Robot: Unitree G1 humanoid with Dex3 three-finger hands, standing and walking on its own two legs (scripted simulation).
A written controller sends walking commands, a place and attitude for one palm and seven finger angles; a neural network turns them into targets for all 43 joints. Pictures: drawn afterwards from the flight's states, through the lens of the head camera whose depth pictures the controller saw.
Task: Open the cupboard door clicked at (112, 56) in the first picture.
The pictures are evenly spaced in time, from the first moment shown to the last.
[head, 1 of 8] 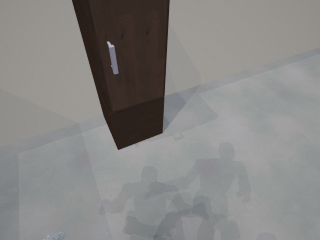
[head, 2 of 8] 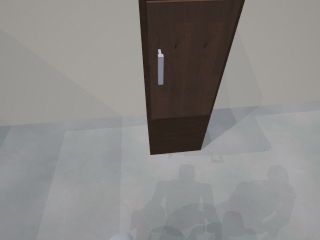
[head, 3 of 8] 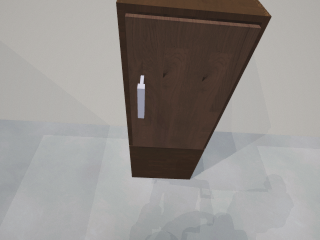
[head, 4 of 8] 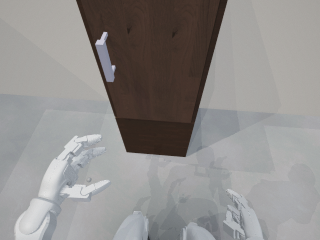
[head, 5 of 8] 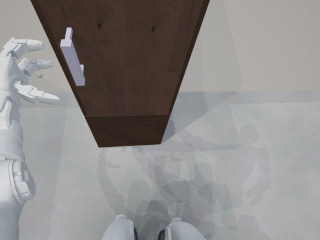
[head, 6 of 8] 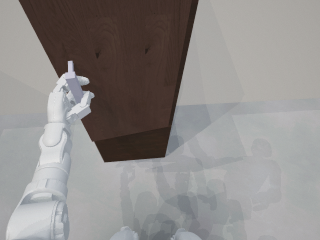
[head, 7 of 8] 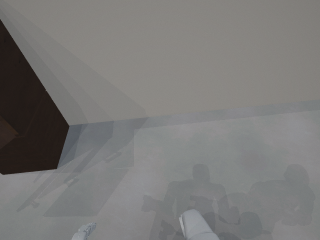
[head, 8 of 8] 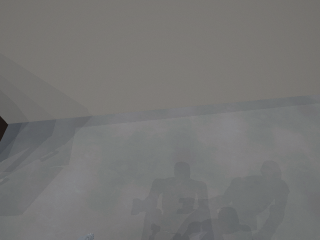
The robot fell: no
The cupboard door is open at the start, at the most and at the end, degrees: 0 56 56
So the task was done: yes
